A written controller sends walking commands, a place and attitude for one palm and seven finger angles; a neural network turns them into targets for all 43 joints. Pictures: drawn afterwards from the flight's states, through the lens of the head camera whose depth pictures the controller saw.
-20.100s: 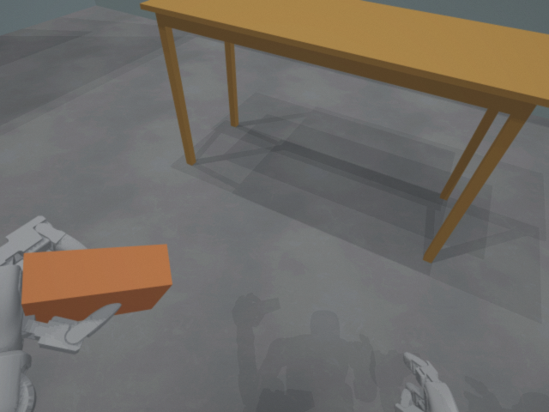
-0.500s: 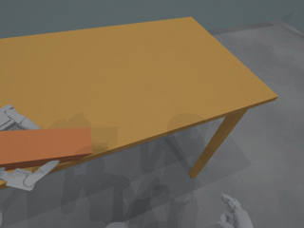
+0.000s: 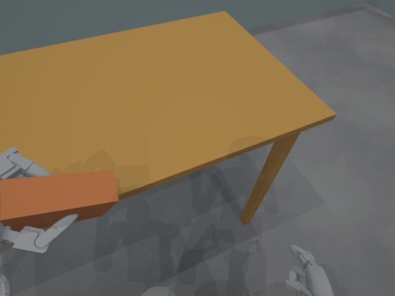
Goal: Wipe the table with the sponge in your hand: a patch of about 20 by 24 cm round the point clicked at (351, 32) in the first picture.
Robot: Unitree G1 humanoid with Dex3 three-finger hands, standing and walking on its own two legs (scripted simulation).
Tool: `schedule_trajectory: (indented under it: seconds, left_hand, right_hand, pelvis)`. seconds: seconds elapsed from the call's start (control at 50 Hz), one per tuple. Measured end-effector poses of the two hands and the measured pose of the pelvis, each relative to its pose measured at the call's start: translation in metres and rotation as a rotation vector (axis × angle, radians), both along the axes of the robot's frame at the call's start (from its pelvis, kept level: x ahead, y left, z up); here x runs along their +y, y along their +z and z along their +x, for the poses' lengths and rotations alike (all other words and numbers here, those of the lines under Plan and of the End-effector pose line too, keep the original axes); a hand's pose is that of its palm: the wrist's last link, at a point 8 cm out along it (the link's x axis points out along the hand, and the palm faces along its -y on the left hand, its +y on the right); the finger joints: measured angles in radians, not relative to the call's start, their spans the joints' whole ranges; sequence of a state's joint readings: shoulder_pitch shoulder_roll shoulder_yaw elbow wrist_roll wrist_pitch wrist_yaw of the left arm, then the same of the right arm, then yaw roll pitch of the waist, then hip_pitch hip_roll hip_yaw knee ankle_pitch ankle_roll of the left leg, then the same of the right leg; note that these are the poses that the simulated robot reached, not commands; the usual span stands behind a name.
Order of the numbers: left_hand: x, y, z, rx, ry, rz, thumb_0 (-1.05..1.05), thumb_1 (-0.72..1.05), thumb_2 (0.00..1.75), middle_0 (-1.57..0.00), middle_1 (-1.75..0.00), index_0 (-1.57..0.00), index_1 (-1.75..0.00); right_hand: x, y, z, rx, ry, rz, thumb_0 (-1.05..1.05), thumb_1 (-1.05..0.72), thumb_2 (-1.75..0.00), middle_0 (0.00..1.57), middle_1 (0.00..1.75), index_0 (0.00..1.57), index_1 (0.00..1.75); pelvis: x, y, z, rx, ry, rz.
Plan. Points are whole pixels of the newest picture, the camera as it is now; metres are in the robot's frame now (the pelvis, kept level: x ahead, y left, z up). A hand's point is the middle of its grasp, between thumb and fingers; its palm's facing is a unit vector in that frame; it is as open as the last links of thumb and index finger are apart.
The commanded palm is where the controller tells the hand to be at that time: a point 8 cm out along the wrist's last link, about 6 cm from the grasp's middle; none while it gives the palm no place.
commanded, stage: come to a stop and stand still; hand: left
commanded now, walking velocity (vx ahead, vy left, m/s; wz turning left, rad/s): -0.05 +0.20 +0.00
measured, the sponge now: (78, 199) +0.24 +0.20 +0.13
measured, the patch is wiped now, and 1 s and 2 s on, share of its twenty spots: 0.00 0.00 0.00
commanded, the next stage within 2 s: look again from close up in 0.90 s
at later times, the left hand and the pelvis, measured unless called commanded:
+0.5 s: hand (24, 195) +0.22 +0.25 +0.17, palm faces +0.43 -0.83 -0.37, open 9.1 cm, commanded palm +0.17 +0.29 +0.18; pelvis +0.01 +0.01 +0.01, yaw +1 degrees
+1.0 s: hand out of the picture +0.21 +0.28 +0.17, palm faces +0.43 -0.83 -0.35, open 9.1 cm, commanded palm +0.16 +0.30 +0.18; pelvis -0.01 +0.02 +0.01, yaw -2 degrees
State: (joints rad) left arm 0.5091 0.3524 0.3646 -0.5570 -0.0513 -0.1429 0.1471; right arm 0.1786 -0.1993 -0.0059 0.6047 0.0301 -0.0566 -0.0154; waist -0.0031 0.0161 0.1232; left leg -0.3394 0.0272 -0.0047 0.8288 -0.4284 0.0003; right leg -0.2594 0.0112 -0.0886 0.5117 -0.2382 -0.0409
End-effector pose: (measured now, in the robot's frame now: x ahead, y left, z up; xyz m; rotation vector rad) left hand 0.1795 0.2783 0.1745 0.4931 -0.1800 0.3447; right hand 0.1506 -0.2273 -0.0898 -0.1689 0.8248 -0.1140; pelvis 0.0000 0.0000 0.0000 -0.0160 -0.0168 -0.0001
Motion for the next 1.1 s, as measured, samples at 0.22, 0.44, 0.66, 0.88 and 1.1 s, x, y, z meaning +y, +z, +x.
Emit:
schedule_trajectory:
  seconds: [0.22,0.44,0.66,0.88,1.1]
  left_hand:
    - [0.009,0.022,0.003,-0.094,-0.002,0.063,0.0,-0.41,1.05,-0.83,-1.39,-0.83,-1.39]
    - [0.011,0.006,-0.001,-0.048,0.045,-0.045,0.0,-0.41,1.05,-0.83,-1.39,-0.83,-1.39]
    - [0.055,0.031,0.026,-0.183,0.083,0.058,-0.01,-0.41,1.05,-0.83,-1.39,-0.83,-1.39]
    - [0.021,-0.005,0.001,-0.049,-0.107,-0.017,-0.01,-0.41,1.05,-0.83,-1.39,-0.83,-1.4]
    - [0.04,0.002,-0.004,-0.168,-0.001,-0.08,-0.01,-0.41,1.05,-0.82,-1.4,-0.83,-1.4]
  right_hand:
    - [-0.008,0.018,0.021,-0.058,-0.003,-0.065,0.01,-0.91,-0.9,0.2,0.3,0.2,0.3]
    - [0.023,0.019,0.034,-0.091,0.06,-0.013,0.01,-0.9,-0.9,0.2,0.3,0.2,0.3]
    - [0.028,0.022,0.022,-0.101,0.119,-0.012,0.01,-0.9,-0.9,0.2,0.3,0.2,0.3]
    - [0.016,0.036,-0.006,-0.158,0.005,-0.066,0.01,-0.9,-0.9,0.2,0.3,0.2,0.3]
    - [0.032,0.038,-0.003,-0.159,0.074,-0.073,0.02,-0.9,-0.9,0.2,0.3,0.2,0.3]
  pelvis:
    - [0.003,0.002,0.009,-0.005,0.015,0.006]
    - [0.007,0.006,0.013,-0.011,0.015,-0.002]
    - [0.009,0.006,0.001,-0.003,-0.019,0.003]
    - [0.023,0.005,-0.005,-0.027,-0.031,0.008]
    - [0.029,0.007,-0.007,-0.034,-0.03,-0.006]
